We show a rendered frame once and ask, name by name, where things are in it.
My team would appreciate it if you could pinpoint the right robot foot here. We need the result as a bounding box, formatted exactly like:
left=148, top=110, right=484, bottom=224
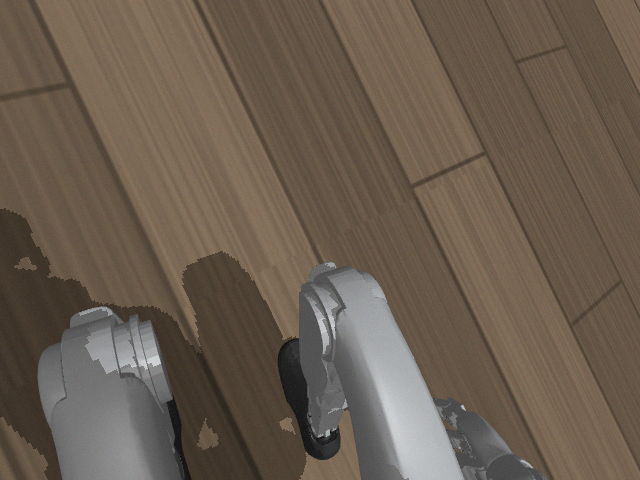
left=278, top=338, right=341, bottom=460

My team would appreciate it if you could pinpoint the right robot hand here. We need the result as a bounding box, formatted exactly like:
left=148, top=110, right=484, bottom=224
left=432, top=397, right=514, bottom=480

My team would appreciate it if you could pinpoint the left robot foot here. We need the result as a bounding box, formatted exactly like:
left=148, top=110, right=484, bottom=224
left=167, top=393, right=191, bottom=480

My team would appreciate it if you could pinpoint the right robot arm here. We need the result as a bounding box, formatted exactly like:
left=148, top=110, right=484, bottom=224
left=486, top=455, right=547, bottom=480

